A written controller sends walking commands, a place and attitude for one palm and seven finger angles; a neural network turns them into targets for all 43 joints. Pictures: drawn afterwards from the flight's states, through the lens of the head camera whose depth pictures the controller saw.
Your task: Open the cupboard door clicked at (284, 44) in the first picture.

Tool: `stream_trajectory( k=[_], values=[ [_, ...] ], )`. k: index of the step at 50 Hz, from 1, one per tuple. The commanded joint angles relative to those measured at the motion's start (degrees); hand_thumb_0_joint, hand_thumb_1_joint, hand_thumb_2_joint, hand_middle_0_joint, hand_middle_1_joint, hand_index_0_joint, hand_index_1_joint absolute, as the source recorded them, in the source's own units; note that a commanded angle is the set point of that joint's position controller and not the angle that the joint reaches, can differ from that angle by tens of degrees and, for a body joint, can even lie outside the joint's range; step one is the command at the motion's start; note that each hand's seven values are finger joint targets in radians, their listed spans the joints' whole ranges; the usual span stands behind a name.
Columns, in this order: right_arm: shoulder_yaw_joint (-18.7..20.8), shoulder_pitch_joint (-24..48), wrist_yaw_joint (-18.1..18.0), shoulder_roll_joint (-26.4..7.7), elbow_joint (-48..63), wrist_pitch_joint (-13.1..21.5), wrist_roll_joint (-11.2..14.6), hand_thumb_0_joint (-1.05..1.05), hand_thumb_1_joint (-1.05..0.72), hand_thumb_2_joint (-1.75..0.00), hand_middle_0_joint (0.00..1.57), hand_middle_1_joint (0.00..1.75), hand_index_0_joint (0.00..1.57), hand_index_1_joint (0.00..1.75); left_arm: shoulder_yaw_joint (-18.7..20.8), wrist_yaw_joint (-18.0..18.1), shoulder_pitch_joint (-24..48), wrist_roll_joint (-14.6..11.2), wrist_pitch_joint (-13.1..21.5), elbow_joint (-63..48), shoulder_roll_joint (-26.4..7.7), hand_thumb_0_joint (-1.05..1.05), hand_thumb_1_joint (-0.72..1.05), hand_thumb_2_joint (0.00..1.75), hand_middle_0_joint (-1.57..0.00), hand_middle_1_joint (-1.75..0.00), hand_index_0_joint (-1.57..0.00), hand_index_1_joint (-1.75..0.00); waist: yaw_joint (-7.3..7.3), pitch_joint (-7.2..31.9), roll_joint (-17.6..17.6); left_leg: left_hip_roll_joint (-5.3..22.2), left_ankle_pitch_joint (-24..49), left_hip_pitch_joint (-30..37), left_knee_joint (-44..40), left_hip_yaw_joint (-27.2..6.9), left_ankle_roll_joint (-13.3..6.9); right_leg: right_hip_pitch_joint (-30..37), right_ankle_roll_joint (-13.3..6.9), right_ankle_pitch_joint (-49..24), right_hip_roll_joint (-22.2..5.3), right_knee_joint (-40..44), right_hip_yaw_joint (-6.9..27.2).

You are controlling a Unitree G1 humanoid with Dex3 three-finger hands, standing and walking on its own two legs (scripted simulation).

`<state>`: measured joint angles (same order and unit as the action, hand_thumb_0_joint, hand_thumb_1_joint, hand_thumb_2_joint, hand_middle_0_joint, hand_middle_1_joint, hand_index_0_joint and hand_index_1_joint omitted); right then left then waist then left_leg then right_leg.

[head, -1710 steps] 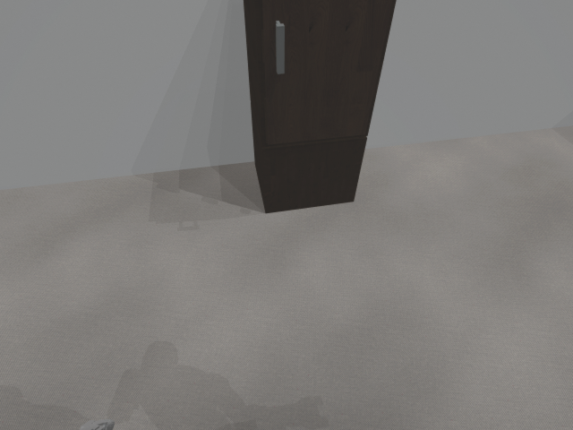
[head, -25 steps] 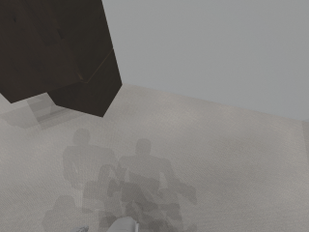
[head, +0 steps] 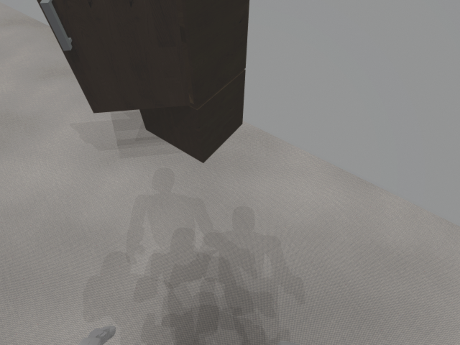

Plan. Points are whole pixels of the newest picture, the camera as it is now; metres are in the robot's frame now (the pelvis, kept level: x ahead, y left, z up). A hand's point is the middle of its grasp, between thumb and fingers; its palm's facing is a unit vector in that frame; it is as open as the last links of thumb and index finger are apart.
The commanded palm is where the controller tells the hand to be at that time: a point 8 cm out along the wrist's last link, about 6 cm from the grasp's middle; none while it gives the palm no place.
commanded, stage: turn to face it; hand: left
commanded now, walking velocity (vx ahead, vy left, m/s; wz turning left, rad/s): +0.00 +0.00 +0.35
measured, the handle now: (58, 23) +0.97 +0.60 +0.04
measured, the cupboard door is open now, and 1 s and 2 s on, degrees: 43 43 43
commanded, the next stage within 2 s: take the last steps up to it in 0.20 s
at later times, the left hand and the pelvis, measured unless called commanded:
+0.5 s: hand out of the picture -0.03 +0.20 -0.19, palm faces +0.28 -0.94 -0.20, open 7.3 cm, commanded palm none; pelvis +0.01 +0.01 -0.01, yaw +13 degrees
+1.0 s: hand (125, 328) +0.16 +0.22 -0.15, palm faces +0.36 -0.91 -0.21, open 7.3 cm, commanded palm none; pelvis +0.13 +0.03 +0.00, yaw +19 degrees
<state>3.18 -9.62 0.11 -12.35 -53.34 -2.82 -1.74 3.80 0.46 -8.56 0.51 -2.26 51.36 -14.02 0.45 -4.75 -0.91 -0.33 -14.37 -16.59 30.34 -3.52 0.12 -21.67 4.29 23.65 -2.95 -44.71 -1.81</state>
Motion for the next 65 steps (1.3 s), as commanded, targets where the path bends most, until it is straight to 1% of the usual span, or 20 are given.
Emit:
stream_trajectory(
  k=[1,2,3,8,15,19,20,22,23,30,38,41,42,43,44,46,50,62,64,65],
  values=[
    [2.84,2.19,-0.37,-9.18,4.69,1.13,0.83,0.0,-0.9,-0.9,0.2,0.3,0.2,0.3,1.53,0.71,-8.6,0.29,2.35,-2.11,-5.6,0.0,0.9,0.9,-0.2,-0.3,-0.2,-0.3,-3.25,8.01,-2.96,6.78,10.83,-5.81,0.55,-9.28,-4.21,18.37,-1.37,-12.09,-1.37,21.74,0.78],
    [2.31,1.09,-0.06,-5.32,5.58,1.2,1.4,0.0,-0.9,-0.9,0.2,0.3,0.2,0.3,2.58,1.24,-10.3,1.21,2.98,-1.78,-10.6,0.0,0.9,0.9,-0.2,-0.3,-0.2,-0.3,-3.52,8.69,13.02,-1.26,-6.34,-15.82,12.84,-0.62,0.22,24.6,-6.11,-16.99,-15.63,27.0,15.97],
    [2.37,2.19,0.12,-5.4,6.46,0.96,1.14,0.0,-0.9,-0.9,0.2,0.3,0.2,0.3,2.3,1.16,-9.64,1.25,2.8,-2.34,-12.71,0.0,0.9,0.9,-0.2,-0.3,-0.2,-0.3,-3.87,7.31,16.68,-3.38,-21.91,-15.9,27.04,1.13,1.18,17.5,-12.41,-22.48,-25.36,28.6,20.92],
    [2.02,0.88,0.83,-4.38,2.09,-0.5,0.76,0.0,-0.9,-0.9,0.2,0.3,0.2,0.3,0.7,1.47,-1.98,0.76,3.28,-3.54,-5.57,0.0,0.9,0.9,-0.2,-0.3,-0.2,-0.3,0.46,2.61,12.03,1.28,-9.03,-14.63,38.83,1.27,2.58,10.46,-10.14,-26.43,-14.73,26.53,4.01],
    [0.56,4.5,0.53,-1.24,1.11,0.58,1.34,0.0,-0.9,-0.9,0.2,0.3,0.2,0.3,1.67,1.44,-9.68,1.38,3.48,1.16,-7.4,0.0,0.9,0.9,-0.2,-0.3,-0.2,-0.3,-3.32,5.99,11.58,-0.03,-13.8,-7.55,14.45,6.77,2.55,19.49,-11.96,-40.55,-16.04,22.1,2.11],
    [0.18,-0.52,0.41,-2.71,-0.64,1.77,0.86,0.0,-0.9,-0.9,0.2,0.3,0.2,0.3,2.31,0.84,-8.28,0.65,3.28,2.26,-8.52,0.0,0.9,0.9,-0.2,-0.3,-0.2,-0.3,-1.07,6.51,10.4,-0.58,-4.41,4.28,-2.17,9.43,1.28,14.05,-8.71,-22.53,-16.19,20.18,0.37],
    [0.63,-2.6,0.55,-4.41,-1.19,2.13,0.75,0.0,-0.9,-0.9,0.2,0.3,0.2,0.3,2.3,0.44,-7.0,0.46,3.03,2.06,-7.72,0.0,0.9,0.9,-0.2,-0.3,-0.2,-0.3,0.27,5.96,6.46,0.96,-2.46,10.17,-7.33,7.31,0.0,7.74,-6.48,-12.48,-14.44,16.55,-1.94],
    [2.69,-10.54,-0.17,-13.23,-2.04,2.17,-0.48,0.0,-0.9,-0.9,0.2,0.3,0.2,0.3,1.13,-0.54,-3.34,0.31,2.49,-1.79,-1.76,0.0,0.9,0.9,-0.2,-0.3,-0.2,-0.3,4.4,4.9,-17.19,21.03,-0.83,20.03,-14.97,-19.58,-11.6,-14.19,-1.59,13.44,-2.27,-6.03,-9.72],
    [2.49,-13.22,-0.79,-12.57,-3.36,2.3,-0.4,0.0,-0.9,-0.9,0.2,0.3,0.2,0.3,0.72,-0.24,3.0,1.14,2.09,-2.88,-2.28,0.0,0.9,0.9,-0.2,-0.3,-0.2,-0.3,6.54,3.66,-16.21,21.49,-4.64,17.13,-17.37,-22.1,-14.44,-17.63,-2.39,13.38,-2.8,-14.78,-4.11],
    [0.29,-10.01,-1.54,-6.86,-3.03,5.43,0.66,0.0,-0.9,-0.9,0.2,0.3,0.2,0.3,0.43,-1.69,-0.61,0.81,3.04,1.66,-1.44,0.0,0.9,0.9,-0.2,-0.3,-0.2,-0.3,0.34,3.39,-4.6,12.47,18.19,16.91,-16.33,-6.06,-11.87,-15.09,-2.11,-4.06,-3.52,-16.28,-1.79],
    [0.11,-13.37,-1.15,-6.08,-6.15,5.22,0.19,0.0,-0.9,-0.9,0.2,0.3,0.2,0.3,-0.04,-1.79,5.27,0.68,3.29,-0.32,0.16,0.0,0.9,0.9,-0.2,-0.3,-0.2,-0.3,0.64,-1.84,-5.33,12.36,12.17,8.74,-16.98,-5.32,-12.18,-4.39,-2.52,-5.56,-1.5,2.43,-4.4],
    [0.01,-11.26,-1.23,-5.98,-6.49,5.22,0.51,0.0,-0.9,-0.9,0.2,0.3,0.2,0.3,1.01,-1.61,-4.73,0.84,4.07,2.57,-1.31,0.0,0.9,0.9,-0.2,-0.3,-0.2,-0.3,-4.54,1.04,-1.55,8.24,12.24,1.48,-5.96,-2.26,-8.84,14.46,-3.8,-10.41,0.41,13.19,-5.38],
    [0.03,-11.13,-0.93,-4.7,-6.26,5.65,1.19,0.0,-0.9,-0.9,0.2,0.3,0.2,0.3,2.0,-1.21,-13.01,1.12,4.86,4.94,-4.58,0.0,0.9,0.9,-0.2,-0.3,-0.2,-0.3,-7.94,5.49,5.06,4.05,9.17,-6.09,5.92,1.48,-6.14,28.68,-5.96,-9.08,-5.49,18.06,1.38],
    [-0.14,-13.11,-0.63,-2.04,-4.8,6.12,1.7,0.0,-0.9,-0.9,0.2,0.3,0.2,0.3,3.46,-0.55,-20.78,1.24,5.29,6.68,-10.73,0.0,0.9,0.9,-0.2,-0.3,-0.2,-0.3,-9.59,11.72,20.07,-3.11,-13.12,-17.8,24.3,6.48,-2.51,40.72,-12.39,-8.63,-23.53,25.68,24.47],
    [0.54,-11.54,-0.62,-4.7,-3.81,5.36,0.91,0.0,-0.9,-0.9,0.2,0.3,0.2,0.3,3.52,-0.19,-20.49,0.41,5.01,6.47,-11.91,0.0,0.9,0.9,-0.2,-0.3,-0.2,-0.3,-8.46,9.83,17.29,-1.39,-20.09,-20.94,37.03,2.29,-1.73,33.79,-16.27,-2.14,-29.58,32.12,33.8],
    [0.9,-4.75,-0.14,-3.4,-3.6,4.16,0.53,0.0,-0.9,-0.9,0.2,0.3,0.2,0.3,2.08,0.59,-10.8,0.37,4.81,4.55,-5.52,0.0,0.9,0.9,-0.2,-0.3,-0.2,-0.3,-5.16,-2.08,10.43,4.84,-8.59,-22.9,42.52,-1.2,-1.11,15.41,-13.78,7.41,-25.66,35.4,25.06],
    [0.52,-9.07,1.19,1.01,-6.25,2.37,0.23,0.0,-0.9,-0.9,0.2,0.3,0.2,0.3,0.68,0.49,-8.36,0.85,6.45,5.48,-1.12,0.0,0.9,0.9,-0.2,-0.3,-0.2,-0.3,-0.63,0.12,9.08,6.44,1.13,-15.49,33.76,3.49,1.58,8.18,-9.18,-7.56,-17.11,36.08,3.96],
    [0.16,-1.0,2.48,-0.66,-1.6,4.51,0.5,0.0,-0.9,-0.9,0.2,0.3,0.2,0.3,1.37,0.2,-11.58,1.27,6.21,9.72,-5.64,0.0,0.9,0.9,-0.2,-0.3,-0.2,-0.3,-0.67,-0.15,10.51,2.64,1.8,-2.39,1.29,10.85,0.24,12.97,-8.75,-20.86,-16.55,27.48,-3.57],
    [1.46,-13.88,1.4,-6.34,-5.4,5.34,-0.03,0.0,-0.9,-0.9,0.2,0.3,0.2,0.3,1.04,-0.12,-11.37,0.97,5.67,9.09,-3.56,0.0,0.9,0.9,-0.2,-0.3,-0.2,-0.3,4.99,7.23,-0.38,3.88,2.33,18.02,-4.55,9.62,-1.29,5.7,-6.29,-20.09,-10.71,7.47,-8.94],
    [3.25,-19.76,0.47,-13.05,-6.46,5.57,-0.72,0.0,-0.9,-0.9,0.2,0.3,0.2,0.3,0.52,-0.51,-13.73,0.35,5.41,7.91,0.35,0.0,0.9,0.9,-0.2,-0.3,-0.2,-0.3,6.22,12.13,-16.86,17.63,4.25,27.84,-7.36,-10.26,-6.14,-8.01,-3.73,4.05,-2.15,-9.91,-11.36]
  ],
)
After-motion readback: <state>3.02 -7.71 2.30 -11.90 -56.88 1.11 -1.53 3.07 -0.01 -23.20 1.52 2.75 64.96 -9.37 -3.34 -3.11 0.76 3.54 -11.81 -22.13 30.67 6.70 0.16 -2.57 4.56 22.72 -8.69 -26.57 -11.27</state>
